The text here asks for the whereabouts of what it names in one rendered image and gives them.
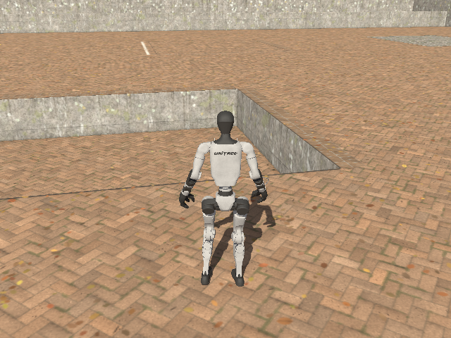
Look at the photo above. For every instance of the robot left upper arm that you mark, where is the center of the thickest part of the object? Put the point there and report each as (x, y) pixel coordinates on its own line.
(202, 149)

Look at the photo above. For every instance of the robot left hand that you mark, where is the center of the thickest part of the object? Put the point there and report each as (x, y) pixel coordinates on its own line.
(184, 198)

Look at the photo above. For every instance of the left robot thigh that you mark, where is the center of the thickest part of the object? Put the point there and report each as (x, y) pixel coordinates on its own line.
(209, 211)

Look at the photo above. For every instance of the robot right hand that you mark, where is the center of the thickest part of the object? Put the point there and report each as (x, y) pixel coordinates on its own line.
(264, 195)

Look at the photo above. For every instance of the left robot forearm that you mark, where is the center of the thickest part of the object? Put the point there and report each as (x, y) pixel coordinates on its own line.
(189, 184)

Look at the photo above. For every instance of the right robot forearm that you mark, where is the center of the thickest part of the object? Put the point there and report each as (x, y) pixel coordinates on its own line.
(260, 183)

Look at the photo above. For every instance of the right robot shin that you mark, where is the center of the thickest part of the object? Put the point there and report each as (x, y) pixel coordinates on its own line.
(238, 252)

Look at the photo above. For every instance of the robot right upper arm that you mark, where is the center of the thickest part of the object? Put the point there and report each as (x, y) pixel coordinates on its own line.
(251, 160)

